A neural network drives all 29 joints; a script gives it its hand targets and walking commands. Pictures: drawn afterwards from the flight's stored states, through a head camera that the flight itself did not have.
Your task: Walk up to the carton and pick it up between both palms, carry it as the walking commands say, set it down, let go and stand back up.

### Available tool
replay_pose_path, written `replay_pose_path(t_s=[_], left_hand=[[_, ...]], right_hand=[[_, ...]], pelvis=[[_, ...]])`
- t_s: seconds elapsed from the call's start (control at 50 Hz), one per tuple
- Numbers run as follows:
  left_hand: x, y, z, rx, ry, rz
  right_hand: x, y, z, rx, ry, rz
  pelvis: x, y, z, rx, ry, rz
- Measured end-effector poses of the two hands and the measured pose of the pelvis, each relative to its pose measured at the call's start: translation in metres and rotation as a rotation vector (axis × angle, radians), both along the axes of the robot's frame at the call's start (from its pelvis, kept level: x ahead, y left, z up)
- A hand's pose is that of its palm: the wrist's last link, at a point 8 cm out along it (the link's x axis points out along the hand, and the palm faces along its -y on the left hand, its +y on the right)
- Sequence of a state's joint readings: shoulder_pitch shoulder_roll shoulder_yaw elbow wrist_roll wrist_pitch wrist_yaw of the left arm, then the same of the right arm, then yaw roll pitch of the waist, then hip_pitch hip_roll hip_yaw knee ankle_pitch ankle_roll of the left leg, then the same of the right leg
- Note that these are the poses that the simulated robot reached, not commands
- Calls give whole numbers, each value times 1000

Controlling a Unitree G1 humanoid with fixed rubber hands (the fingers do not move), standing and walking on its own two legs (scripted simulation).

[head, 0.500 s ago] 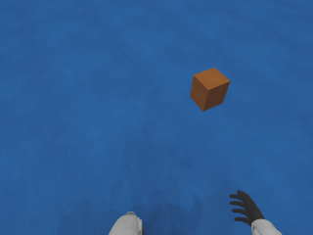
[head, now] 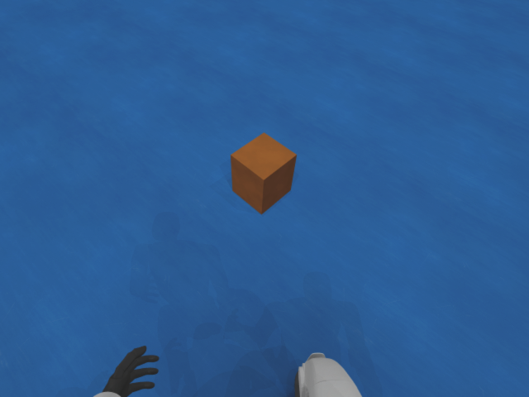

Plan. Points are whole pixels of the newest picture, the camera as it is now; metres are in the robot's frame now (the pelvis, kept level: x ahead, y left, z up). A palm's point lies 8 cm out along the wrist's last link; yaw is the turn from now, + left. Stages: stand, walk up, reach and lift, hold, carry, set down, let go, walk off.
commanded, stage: walk up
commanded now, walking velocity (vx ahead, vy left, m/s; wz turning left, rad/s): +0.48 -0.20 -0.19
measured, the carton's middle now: (262, 173) +1.07 -0.11 -0.65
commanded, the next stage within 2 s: none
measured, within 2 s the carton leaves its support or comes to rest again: neither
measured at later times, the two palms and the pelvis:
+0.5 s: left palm out of the picture +0.14 +0.18 -0.12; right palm (382, 230) +0.42 -0.28 -0.11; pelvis +0.24 -0.06 +0.00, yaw -2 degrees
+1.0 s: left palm (186, 177) +0.61 +0.14 -0.13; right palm (404, 264) +0.34 -0.31 -0.12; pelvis +0.46 -0.08 +0.00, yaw -3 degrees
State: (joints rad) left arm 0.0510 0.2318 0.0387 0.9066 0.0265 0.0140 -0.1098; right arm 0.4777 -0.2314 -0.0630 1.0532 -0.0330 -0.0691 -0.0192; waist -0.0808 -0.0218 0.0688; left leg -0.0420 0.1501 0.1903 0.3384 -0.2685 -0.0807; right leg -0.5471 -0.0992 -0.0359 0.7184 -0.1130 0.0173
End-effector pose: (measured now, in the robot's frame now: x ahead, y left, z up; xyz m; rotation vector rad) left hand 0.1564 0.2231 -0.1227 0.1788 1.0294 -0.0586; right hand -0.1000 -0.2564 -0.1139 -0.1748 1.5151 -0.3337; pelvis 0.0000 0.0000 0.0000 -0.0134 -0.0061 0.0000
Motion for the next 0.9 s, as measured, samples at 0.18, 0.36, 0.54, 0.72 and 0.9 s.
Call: replay_pose_path(t_s=[0.18,0.36,0.54,0.72,0.9], left_hand=[[85,-50,-7,107,-30,42],[-14,-37,9,177,312,258],[3,-45,-8,105,513,323],[191,-5,-37,88,355,206],[380,-32,-16,62,140,46]], right_hand=[[144,-49,-45,96,-113,39],[386,-64,-14,107,-418,231],[552,-16,6,133,-569,335],[542,-34,-4,-17,-376,188],[439,-40,5,-1,-39,-22]], pelvis=[[91,-58,-20,18,16,-13],[172,-70,4,34,3,-35],[267,-52,-4,13,-3,-35],[361,-29,-10,-10,5,-55],[426,-49,5,-26,7,-48]])
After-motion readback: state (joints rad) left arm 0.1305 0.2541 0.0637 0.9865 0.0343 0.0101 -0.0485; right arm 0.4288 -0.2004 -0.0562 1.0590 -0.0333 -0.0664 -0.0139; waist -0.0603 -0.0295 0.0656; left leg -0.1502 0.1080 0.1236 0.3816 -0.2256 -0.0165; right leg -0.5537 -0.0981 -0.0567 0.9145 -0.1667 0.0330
